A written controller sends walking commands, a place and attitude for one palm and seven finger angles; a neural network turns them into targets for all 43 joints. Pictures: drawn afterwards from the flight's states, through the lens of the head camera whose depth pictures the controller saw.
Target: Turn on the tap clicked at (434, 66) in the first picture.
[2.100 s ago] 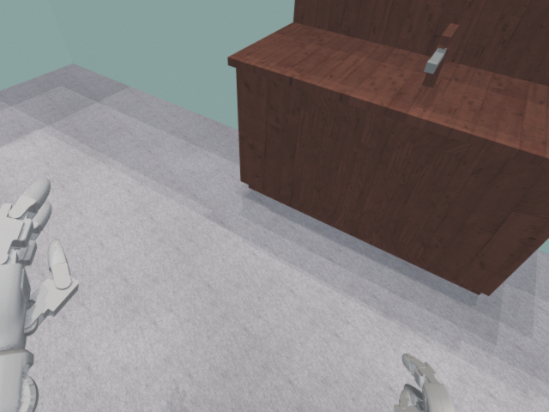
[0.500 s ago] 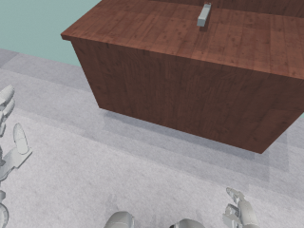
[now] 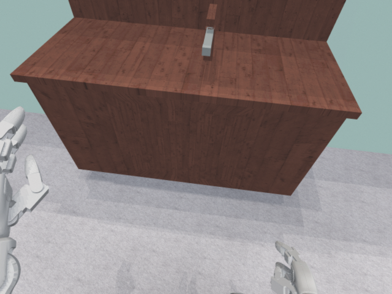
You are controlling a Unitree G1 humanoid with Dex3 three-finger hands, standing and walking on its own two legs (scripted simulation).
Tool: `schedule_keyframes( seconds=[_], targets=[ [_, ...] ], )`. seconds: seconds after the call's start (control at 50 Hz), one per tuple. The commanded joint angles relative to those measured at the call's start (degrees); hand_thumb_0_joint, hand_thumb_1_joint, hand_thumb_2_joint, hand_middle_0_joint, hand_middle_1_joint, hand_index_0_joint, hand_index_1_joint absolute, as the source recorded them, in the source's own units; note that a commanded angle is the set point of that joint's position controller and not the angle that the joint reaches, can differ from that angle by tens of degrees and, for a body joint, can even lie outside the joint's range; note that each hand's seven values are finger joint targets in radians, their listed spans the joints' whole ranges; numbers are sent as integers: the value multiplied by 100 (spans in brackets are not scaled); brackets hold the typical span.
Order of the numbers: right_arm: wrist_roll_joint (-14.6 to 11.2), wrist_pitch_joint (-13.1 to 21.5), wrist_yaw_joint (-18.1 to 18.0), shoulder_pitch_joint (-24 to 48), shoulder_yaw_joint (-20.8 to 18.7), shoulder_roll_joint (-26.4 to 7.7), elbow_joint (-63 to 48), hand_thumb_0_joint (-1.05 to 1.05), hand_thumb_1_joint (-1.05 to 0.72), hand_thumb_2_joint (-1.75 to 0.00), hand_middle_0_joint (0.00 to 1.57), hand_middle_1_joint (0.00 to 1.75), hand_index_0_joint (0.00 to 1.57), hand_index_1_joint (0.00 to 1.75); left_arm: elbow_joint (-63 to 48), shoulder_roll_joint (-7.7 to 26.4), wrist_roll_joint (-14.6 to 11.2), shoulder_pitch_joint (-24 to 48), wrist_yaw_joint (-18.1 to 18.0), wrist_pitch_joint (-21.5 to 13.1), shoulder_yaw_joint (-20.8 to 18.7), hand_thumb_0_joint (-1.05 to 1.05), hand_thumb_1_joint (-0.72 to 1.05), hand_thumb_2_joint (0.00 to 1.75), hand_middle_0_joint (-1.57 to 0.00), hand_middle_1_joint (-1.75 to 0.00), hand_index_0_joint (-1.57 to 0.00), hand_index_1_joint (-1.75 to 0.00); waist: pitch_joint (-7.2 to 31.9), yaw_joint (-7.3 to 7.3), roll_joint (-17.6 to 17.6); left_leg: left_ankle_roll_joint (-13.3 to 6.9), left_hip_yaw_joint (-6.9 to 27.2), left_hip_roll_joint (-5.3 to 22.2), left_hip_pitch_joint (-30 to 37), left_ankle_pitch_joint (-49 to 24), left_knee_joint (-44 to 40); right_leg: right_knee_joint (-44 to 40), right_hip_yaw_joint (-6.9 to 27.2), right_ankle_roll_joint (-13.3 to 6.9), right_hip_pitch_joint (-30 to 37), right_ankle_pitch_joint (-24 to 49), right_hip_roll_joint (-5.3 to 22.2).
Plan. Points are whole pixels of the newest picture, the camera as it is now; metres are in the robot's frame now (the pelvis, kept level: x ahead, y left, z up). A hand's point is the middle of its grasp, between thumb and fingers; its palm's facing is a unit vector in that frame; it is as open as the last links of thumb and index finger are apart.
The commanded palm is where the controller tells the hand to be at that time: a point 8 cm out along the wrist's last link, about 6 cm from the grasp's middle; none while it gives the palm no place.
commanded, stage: turn to face it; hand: left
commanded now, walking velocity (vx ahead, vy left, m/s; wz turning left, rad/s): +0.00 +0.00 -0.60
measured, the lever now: (206, 50) +0.81 +0.05 +0.08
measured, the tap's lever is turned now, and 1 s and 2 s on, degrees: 0 0 0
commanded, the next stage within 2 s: take the last steps up to it in 0.62 s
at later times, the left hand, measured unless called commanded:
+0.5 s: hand (128, 184) +0.23 +0.13 +0.18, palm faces +0.13 -0.86 -0.50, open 7.4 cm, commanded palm +0.19 +0.19 +0.18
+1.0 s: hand (157, 210) +0.20 +0.09 +0.17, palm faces +0.05 -0.90 -0.42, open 7.4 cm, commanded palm +0.16 +0.15 +0.18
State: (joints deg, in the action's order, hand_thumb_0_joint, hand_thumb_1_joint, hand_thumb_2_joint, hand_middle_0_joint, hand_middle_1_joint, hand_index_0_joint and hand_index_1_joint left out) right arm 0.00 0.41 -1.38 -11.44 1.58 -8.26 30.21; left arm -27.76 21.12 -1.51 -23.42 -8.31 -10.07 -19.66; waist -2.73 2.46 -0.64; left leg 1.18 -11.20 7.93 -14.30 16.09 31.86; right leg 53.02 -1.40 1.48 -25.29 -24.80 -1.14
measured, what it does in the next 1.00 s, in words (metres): walks backwards, turning right: right foot, then left foot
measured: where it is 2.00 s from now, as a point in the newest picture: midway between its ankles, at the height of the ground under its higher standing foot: outside the picture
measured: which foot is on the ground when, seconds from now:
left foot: down 0.00-0.18, up 0.20-0.54, down 0.56-0.88, up 0.90-1.00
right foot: up 0.00-0.14, down 0.16-0.58, up 0.60-0.84, down 0.86-1.00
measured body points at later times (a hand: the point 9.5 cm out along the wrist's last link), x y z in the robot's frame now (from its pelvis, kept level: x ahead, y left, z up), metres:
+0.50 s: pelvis -0.03 -0.04 +0.00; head +0.00 -0.05 +0.45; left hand +0.22 +0.18 +0.21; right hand +0.05 -0.35 -0.08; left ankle +0.00 +0.08 -0.71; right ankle -0.01 -0.14 -0.73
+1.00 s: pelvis -0.09 -0.05 +0.00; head -0.08 -0.06 +0.45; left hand +0.19 +0.13 +0.19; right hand -0.03 -0.31 -0.11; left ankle -0.03 +0.06 -0.68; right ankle -0.13 -0.15 -0.73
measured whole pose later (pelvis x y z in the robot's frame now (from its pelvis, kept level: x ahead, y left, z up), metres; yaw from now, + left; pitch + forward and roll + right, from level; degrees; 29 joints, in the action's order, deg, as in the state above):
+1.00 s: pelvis -0.09 -0.05 +0.00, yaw -21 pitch +0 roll -1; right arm -0.3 1.2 -2.3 -12.6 1.5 -11.1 37.4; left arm -27.3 20.7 -1.0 -26.6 -8.4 -11.2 -18.6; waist -1.3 -0.9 2.0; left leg 1.5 -3.4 4.8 -27.8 23.3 57.5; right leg 30.3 -4.8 -1.6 -13.4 -16.8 0.4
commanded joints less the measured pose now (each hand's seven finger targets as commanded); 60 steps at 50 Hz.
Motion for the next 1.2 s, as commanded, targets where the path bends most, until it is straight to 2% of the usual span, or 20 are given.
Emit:
schedule_keyframes(
  seconds=[0.0,0.12,0.14,0.18,0.24,0.32,0.42,0.5,0.56,0.58,0.68,0.8,0.82,0.86,0.9,0.98,1.04,1.12,1.14,1.18],
  targets=[
    [-39,470,109,200,-469,-1042,-787,0,-90,-90,20,30,20,30,-1725,855,4,458,-67,-485,-513,0,90,90,-20,-30,-20,-30,648,-206,1652,-430,419,1336,770,-2803,-899,-801,-428,116,81,240,173],
    [-68,557,146,79,-502,-1076,-737,0,-90,-90,20,30,20,30,-1222,1002,-29,49,-64,-454,-837,0,90,90,-20,-30,-20,-30,919,-206,1298,-88,25,1186,617,-2658,220,-2579,-667,5,1336,1391,29],
    [-111,524,146,78,-492,-996,-749,0,-90,-90,20,30,20,30,-1252,1132,-5,-4,-86,-486,-932,0,90,90,-20,-30,-20,-30,1200,-209,641,30,-135,911,310,-2165,978,-2776,-189,-192,1872,2773,426],
    [-57,452,84,342,-362,-781,-843,0,-90,-90,20,30,20,30,-901,1425,-10,-629,-190,-472,-1334,0,90,90,-20,-30,-20,-30,1404,-75,-1295,350,285,-251,-1939,2044,2894,-2529,2036,-1090,3094,7319,1891],
    [-104,238,54,435,-330,-711,-814,0,-90,-90,20,30,20,30,-1547,1473,-133,-1078,-195,-463,-1526,0,90,90,-20,-30,-20,-30,1593,-180,-879,337,1170,-95,-2424,1406,3822,-2452,1761,-1187,3287,6196,1790],
    [-62,73,-24,597,-367,-781,-687,0,-90,-90,20,30,20,30,-1841,1326,-154,-1058,-234,-569,-1465,0,90,90,-20,-30,-20,-30,1477,-296,-399,339,1072,-170,-1755,778,2922,-2818,1308,-1134,2362,4855,1545],
    [-44,209,-148,490,-460,-931,-642,0,-90,-90,20,30,20,30,-1511,1210,-132,-865,-215,-512,-1265,0,90,90,-20,-30,-20,-30,1201,-165,-582,164,912,-398,-787,721,1422,-3214,1625,-1175,1377,2785,1413],
    [-69,265,-218,299,-487,-1007,-575,0,-90,-90,20,30,20,30,-1237,1031,-73,-501,-172,-450,-966,0,90,90,-20,-30,-20,-30,1021,-292,-273,23,858,-424,526,9,-435,-3163,1630,-751,558,1350,1086],
    [-66,312,-274,367,-500,-1193,-702,0,-90,-90,20,30,20,30,-1315,938,-10,-10,-140,-541,-785,0,90,90,-20,-30,-20,-30,662,-150,1490,-755,2424,1248,495,-1025,-1504,-1215,607,-126,-131,-28,-89],
    [-7,388,-303,448,-446,-1006,-630,0,-90,-90,20,30,20,30,-1212,1126,6,97,-133,-589,-917,0,90,90,-20,-30,-20,-30,570,-119,1909,-1031,2612,1622,138,-1132,-1741,-57,305,-28,-218,-429,-65],
    [-31,637,-137,267,-478,-1083,-500,0,-90,-90,20,30,20,30,-1463,669,118,820,-42,-512,-233,0,90,90,-20,-30,-20,-30,281,-188,1526,-720,1035,1052,-200,-1262,-1267,-354,-158,86,248,30,112],
    [-18,686,-87,397,-410,-1040,-449,0,-90,-90,20,30,20,30,-1147,875,108,589,-132,-407,-502,0,90,90,-20,-30,-20,-30,663,-251,1241,-442,984,649,-717,850,-783,-2534,-695,-24,1823,390,12],
    [-21,639,-91,396,-400,-976,-444,0,-90,-90,20,30,20,30,-1111,983,106,513,-149,-415,-619,0,90,90,-20,-30,-20,-30,741,-264,855,-333,765,433,-914,1301,-320,-2872,-341,-213,1989,256,286],
    [-5,521,-127,478,-306,-756,-470,0,-90,-90,20,30,20,30,-1090,1311,56,454,-208,-407,-880,0,90,90,-20,-30,-20,-30,578,-238,-1104,-19,395,-441,-2069,1573,1807,-3944,2352,-1143,1991,-587,1878],
    [-44,522,-119,618,-381,-931,-407,0,-90,-90,20,30,20,30,-959,1141,4,245,-195,-386,-759,0,90,90,-20,-30,-20,-30,522,-203,-1126,-3,1102,-272,-2593,1158,3150,-4242,2748,-1529,2043,-563,2268],
    [-38,343,-192,636,-249,-811,-305,0,-90,-90,20,30,20,30,-1018,1038,18,-278,-181,-522,-892,0,90,90,-20,-30,-20,-30,627,-288,-452,9,1031,-34,-1865,583,1971,-3645,1017,-1224,1838,1589,1776],
    [0,418,-272,587,-324,-834,-301,0,-90,-90,20,30,20,30,-1081,979,49,-67,-222,-581,-783,0,90,90,-20,-30,-20,-30,671,-200,-746,-105,557,-300,-1020,385,916,-3702,823,-1120,1557,984,1569],
    [46,589,-392,277,-467,-972,-277,0,-90,-90,20,30,20,30,-1283,955,68,201,-276,-601,-627,0,90,90,-20,-30,-20,-30,749,-304,-8,-181,277,-512,401,11,-534,-2984,588,-792,1202,193,1196],
    [26,612,-421,190,-538,-1093,-310,0,-90,-90,20,30,20,30,-1403,907,63,272,-267,-618,-572,0,90,90,-20,-30,-20,-30,792,-353,525,-328,728,-255,841,165,-915,-2231,424,-608,898,246,954],
    [-13,616,-388,252,-537,-1157,-417,0,-90,-90,20,30,20,30,-1527,875,77,241,-269,-697,-522,0,90,90,-20,-30,-20,-30,724,-342,2163,-1197,3231,1404,1640,-428,-1569,87,-360,-171,-712,-913,132]
  ],
)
